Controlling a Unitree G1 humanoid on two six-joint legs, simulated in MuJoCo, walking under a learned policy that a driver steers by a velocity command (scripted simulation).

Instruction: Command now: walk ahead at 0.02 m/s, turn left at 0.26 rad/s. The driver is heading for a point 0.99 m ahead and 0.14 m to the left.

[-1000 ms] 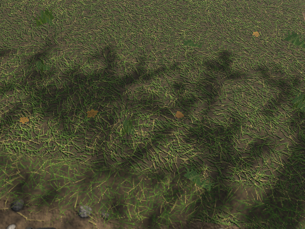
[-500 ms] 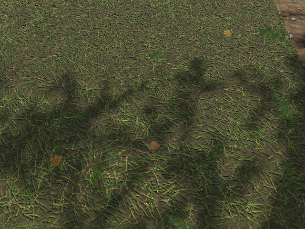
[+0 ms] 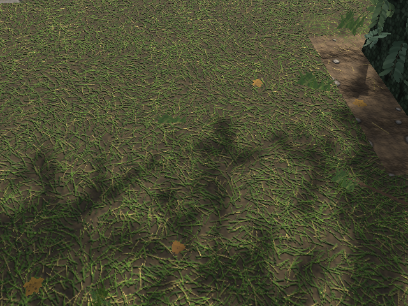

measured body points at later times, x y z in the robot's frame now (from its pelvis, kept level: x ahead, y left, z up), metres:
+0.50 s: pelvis +0.00 +0.03 -0.01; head +0.03 +0.06 +0.44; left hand +0.04 +0.35 -0.13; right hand +0.25 -0.18 -0.08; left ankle -0.01 +0.13 -0.73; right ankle -0.04 -0.13 -0.69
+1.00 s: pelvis -0.01 +0.04 +0.00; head +0.03 +0.03 +0.45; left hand +0.04 +0.34 -0.10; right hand +0.22 -0.19 -0.09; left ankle -0.04 +0.13 -0.70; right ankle +0.03 -0.09 -0.73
